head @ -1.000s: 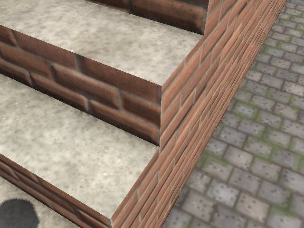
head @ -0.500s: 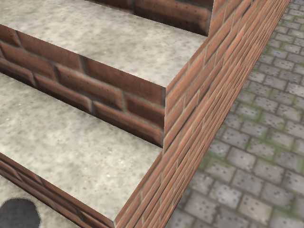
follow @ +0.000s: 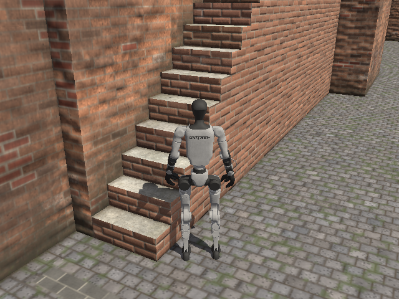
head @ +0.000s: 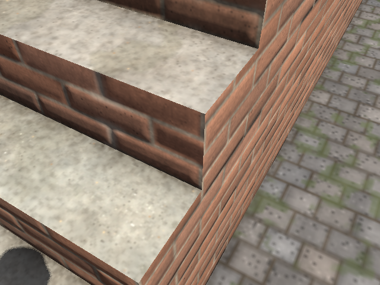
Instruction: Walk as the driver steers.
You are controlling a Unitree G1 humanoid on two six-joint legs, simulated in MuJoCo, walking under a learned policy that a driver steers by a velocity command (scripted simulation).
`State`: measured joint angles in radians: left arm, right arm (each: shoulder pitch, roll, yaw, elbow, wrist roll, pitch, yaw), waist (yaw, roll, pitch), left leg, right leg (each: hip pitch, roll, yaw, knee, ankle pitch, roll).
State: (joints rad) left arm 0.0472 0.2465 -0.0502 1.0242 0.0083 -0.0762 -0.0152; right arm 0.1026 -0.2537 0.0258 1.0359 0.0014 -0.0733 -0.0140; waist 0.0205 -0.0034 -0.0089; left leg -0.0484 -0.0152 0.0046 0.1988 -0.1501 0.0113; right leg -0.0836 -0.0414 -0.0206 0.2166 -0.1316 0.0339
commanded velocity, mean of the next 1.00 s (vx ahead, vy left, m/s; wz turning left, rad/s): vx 0.50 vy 0.00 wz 0.00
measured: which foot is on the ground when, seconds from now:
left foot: down 0.00-1.00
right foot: down 0.00-1.00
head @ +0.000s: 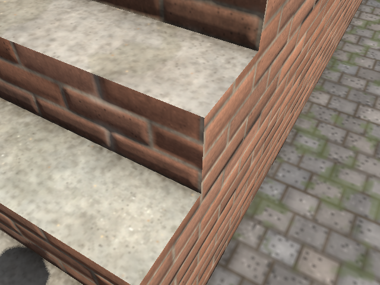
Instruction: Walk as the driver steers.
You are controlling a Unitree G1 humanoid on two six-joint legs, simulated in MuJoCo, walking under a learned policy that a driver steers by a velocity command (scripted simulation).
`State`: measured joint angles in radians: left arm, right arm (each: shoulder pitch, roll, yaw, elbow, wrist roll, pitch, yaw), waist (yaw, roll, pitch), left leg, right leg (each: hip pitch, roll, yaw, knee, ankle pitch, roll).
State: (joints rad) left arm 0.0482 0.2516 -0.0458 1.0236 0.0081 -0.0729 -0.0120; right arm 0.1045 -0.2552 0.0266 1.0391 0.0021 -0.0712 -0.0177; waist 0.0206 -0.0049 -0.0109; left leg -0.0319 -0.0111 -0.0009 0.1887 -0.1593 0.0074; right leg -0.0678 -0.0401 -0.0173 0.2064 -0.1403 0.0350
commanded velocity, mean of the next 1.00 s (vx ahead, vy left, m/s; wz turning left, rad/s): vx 0.37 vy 0.00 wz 0.00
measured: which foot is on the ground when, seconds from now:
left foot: down 0.00-1.00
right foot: down 0.00-1.00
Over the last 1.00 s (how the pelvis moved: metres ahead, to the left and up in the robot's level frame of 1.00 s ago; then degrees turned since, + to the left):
0.01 0.00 0.00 0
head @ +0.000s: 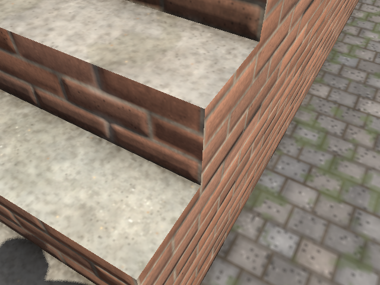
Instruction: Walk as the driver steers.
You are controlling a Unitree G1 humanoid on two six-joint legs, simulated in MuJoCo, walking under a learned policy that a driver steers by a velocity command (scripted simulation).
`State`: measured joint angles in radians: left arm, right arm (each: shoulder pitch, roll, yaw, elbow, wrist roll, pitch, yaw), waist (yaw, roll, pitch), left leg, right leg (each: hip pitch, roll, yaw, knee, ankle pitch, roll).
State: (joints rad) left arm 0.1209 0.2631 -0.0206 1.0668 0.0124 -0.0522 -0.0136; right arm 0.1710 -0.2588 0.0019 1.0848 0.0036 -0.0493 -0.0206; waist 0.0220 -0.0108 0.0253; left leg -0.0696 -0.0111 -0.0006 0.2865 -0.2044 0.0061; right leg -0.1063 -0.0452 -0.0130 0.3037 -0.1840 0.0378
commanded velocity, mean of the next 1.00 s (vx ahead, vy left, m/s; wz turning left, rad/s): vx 0.02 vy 0.00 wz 0.00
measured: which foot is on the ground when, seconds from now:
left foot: down 0.00-1.00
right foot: down 0.00-1.00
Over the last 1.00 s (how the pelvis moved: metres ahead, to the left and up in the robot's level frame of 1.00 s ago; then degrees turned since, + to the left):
-0.01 0.00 0.00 0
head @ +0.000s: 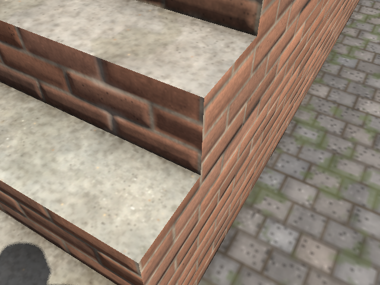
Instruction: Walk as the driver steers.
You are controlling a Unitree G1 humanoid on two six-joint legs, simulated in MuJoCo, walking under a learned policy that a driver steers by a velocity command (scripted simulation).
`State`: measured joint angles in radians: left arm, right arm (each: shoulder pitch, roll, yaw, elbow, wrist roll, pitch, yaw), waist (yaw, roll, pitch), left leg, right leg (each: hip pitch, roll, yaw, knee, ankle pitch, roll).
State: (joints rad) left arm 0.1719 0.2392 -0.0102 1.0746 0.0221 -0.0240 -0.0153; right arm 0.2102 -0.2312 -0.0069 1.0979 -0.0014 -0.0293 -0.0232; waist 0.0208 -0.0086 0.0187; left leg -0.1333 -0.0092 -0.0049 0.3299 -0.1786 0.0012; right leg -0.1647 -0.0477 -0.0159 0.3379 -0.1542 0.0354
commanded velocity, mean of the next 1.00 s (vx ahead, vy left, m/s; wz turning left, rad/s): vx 0.41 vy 0.00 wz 0.00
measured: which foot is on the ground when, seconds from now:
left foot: down 0.00-1.00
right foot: down 0.00-1.00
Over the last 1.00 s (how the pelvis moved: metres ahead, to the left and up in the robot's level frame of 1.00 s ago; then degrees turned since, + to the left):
-0.03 0.00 0.00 0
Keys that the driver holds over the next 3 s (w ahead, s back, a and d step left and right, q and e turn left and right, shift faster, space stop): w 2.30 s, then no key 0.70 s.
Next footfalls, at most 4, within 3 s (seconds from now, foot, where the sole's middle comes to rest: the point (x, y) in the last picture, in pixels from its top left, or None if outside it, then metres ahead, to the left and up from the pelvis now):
none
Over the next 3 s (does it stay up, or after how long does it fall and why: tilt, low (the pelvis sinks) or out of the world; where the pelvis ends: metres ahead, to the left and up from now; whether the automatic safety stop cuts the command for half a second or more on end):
stays up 0.02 0.00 0.00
